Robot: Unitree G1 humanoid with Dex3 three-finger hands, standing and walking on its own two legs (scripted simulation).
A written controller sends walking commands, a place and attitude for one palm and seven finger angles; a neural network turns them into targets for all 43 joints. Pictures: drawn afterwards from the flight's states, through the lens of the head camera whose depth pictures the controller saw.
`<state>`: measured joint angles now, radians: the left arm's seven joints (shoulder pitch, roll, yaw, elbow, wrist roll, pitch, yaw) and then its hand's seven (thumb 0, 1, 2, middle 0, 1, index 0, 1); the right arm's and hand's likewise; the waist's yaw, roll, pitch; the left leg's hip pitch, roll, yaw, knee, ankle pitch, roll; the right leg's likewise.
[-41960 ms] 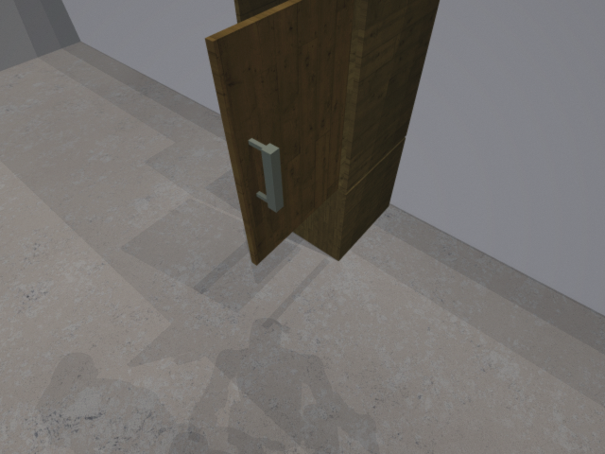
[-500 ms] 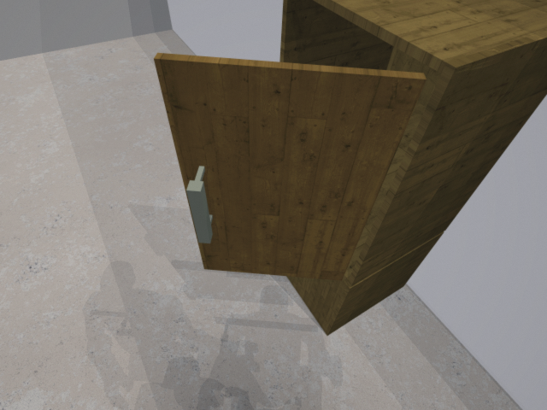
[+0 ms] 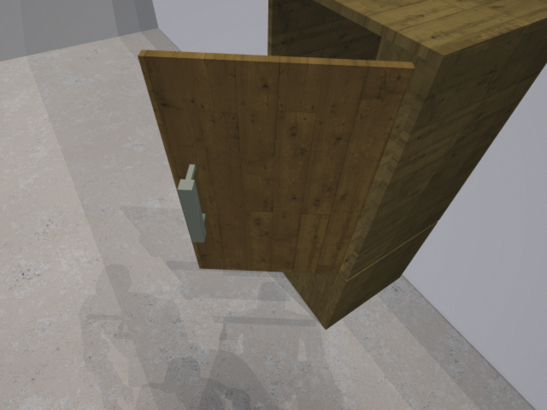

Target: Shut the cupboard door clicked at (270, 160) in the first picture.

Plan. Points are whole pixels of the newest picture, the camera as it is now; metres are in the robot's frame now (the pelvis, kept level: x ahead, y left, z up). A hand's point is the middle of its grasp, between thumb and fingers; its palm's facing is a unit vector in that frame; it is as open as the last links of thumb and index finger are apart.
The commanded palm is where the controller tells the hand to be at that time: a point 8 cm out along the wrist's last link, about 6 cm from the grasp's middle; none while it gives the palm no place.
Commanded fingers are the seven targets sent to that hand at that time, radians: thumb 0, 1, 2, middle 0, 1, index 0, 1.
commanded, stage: look again from close up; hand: left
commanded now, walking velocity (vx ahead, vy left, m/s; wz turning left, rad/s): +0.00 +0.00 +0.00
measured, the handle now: (195, 204) +0.48 +0.17 -0.03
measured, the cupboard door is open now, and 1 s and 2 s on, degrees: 55 55 55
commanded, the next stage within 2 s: raise the hand and make a fist in 0.38 s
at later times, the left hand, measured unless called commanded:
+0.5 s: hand out of the picture +0.04 +0.16 -0.17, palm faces -0.05 -0.98 -0.19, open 7.4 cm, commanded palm +0.13 +0.21 -0.07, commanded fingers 0.00 0.90 0.90 -0.22 -0.32 -0.22 -0.32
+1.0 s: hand (168, 400) +0.15 +0.16 -0.07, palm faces +0.15 -0.99 -0.05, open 5.7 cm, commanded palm +0.16 +0.20 -0.05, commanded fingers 0.00 0.90 0.90 -0.68 -0.82 -0.68 -0.82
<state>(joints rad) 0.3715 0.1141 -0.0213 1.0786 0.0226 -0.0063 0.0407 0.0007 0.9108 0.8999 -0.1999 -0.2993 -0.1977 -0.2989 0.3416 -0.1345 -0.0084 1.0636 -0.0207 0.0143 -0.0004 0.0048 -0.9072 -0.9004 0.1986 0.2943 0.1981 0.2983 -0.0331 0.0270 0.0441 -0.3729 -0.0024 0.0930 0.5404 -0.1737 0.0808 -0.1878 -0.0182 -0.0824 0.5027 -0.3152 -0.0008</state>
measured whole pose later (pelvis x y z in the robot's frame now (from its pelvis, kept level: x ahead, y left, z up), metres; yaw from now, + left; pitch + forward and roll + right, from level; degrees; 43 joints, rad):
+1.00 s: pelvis +0.01 -0.06 -0.10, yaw +3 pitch +14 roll -2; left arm 0.58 0.23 0.20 0.04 -0.33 -0.59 -0.33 0.02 0.91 0.90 -0.50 -0.63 -0.50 -0.63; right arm 0.14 -0.27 -0.07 0.54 0.02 -0.28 -0.02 0.01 -0.90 -0.90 0.20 0.29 0.20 0.30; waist 0.06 -0.02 -0.15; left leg -1.02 0.03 -0.03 1.26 -0.49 -0.01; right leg -0.87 0.04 -0.15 1.25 -0.63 -0.09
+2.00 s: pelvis +0.01 -0.01 -0.08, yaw +1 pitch +14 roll -5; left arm 0.39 0.27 0.13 -0.09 -0.28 -0.38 -0.23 0.02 0.90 0.90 -1.29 -1.49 -1.29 -1.49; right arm 0.25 -0.23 0.03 0.49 0.03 -0.19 -0.02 0.01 -0.90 -0.90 0.20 0.30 0.20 0.30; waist 0.01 0.03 -0.14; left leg -0.95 0.01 0.01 1.16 -0.45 0.07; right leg -0.80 0.03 -0.10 1.10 -0.54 -0.01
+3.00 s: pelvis +0.02 -0.03 -0.08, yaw +0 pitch +15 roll -3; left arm 0.08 0.25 0.14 0.18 -0.29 -0.35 -0.24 0.01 0.90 0.90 -1.30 -1.50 -1.30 -1.50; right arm 0.27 -0.25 0.02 0.54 0.04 -0.13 -0.03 0.01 -0.90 -0.90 0.20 0.29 0.20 0.30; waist -0.02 0.04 -0.16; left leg -0.95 0.03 0.03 1.14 -0.46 0.04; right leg -0.82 0.04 -0.08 1.11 -0.56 -0.04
